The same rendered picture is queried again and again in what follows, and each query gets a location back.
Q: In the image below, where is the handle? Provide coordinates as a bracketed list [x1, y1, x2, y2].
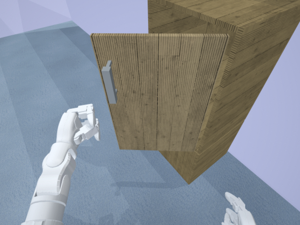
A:
[101, 60, 117, 104]

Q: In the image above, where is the left robot forearm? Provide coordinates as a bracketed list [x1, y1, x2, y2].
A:
[21, 142, 77, 225]

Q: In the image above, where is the robot left hand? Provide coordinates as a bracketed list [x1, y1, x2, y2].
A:
[56, 104, 100, 149]

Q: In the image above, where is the cupboard door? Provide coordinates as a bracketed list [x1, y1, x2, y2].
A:
[90, 33, 230, 152]

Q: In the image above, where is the robot right hand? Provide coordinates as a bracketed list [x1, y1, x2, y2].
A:
[222, 192, 256, 225]

